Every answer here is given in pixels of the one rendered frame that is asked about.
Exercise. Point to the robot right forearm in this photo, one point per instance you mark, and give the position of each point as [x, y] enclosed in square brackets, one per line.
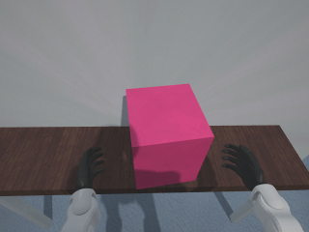
[272, 210]

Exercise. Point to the robot left hand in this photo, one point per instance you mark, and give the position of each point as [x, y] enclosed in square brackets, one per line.
[85, 174]

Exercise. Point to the table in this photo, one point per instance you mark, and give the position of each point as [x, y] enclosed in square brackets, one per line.
[44, 161]

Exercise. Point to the robot left forearm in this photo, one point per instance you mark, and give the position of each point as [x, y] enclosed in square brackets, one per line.
[83, 214]

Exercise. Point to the carton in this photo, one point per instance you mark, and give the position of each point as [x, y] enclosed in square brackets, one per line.
[169, 133]

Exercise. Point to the robot right hand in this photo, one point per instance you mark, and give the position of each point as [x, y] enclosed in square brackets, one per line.
[246, 165]

